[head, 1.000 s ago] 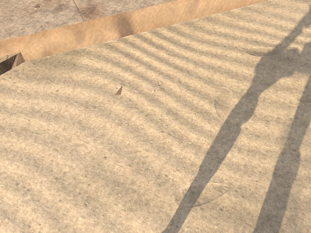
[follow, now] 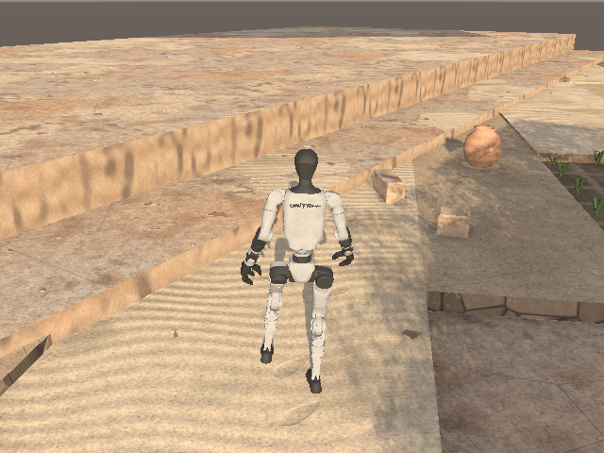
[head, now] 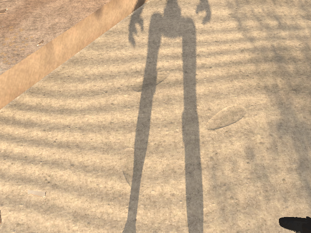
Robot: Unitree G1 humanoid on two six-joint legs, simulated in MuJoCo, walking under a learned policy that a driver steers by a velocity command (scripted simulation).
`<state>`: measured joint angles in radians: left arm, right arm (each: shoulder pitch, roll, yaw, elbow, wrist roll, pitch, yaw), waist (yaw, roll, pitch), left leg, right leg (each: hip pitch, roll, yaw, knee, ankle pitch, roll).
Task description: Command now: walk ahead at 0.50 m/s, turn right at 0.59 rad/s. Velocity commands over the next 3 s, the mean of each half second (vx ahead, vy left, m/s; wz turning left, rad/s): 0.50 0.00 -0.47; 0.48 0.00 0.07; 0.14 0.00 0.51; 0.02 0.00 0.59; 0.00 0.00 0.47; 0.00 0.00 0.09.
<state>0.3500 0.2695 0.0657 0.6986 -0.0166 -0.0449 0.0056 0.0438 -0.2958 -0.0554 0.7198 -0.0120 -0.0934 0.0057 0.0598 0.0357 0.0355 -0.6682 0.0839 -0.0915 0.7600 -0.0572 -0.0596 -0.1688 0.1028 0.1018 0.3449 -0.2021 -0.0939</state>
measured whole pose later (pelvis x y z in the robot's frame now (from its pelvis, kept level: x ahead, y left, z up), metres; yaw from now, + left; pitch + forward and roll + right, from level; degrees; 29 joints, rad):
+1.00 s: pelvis +0.51 -0.10 +0.00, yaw -8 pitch +1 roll -1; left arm 0.32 0.26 0.06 0.81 0.02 -0.09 0.00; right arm 0.17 -0.30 -0.06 0.79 0.01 -0.04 0.01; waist 0.05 0.05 0.02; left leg -0.70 0.09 -0.08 0.84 0.00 -0.02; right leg -0.05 0.04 -0.14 0.25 -0.21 -0.06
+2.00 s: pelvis +0.69 -0.13 -0.01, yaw +27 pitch +1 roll +0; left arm 0.15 0.28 0.07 0.71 0.00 0.02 0.03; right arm 0.17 -0.30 -0.08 0.59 0.02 0.08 0.01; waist 0.02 0.00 0.05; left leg -0.39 0.03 0.01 0.76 -0.38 -0.07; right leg -0.26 -0.09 -0.11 0.48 -0.24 0.02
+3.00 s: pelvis +0.70 -0.12 -0.01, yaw +41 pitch -1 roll +0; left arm 0.19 0.23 0.03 0.70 0.01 -0.02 0.00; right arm 0.22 -0.22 -0.05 0.73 -0.01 0.02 -0.02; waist 0.00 0.00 0.03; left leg -0.24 -0.04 -0.12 0.54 -0.29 -0.01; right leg -0.22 0.01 0.00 0.54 -0.30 -0.01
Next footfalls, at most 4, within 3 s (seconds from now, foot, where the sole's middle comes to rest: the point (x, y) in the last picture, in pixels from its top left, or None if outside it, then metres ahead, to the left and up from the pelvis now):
0.18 left None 0.30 0.14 -0.78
0.68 right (224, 227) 0.49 -0.18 -0.78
1.18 left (183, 165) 0.78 -0.01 -0.78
1.62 right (231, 164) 0.79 -0.24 -0.78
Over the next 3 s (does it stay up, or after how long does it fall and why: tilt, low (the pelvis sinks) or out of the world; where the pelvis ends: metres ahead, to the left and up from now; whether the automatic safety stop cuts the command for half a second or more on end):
stays up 0.70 -0.12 -0.01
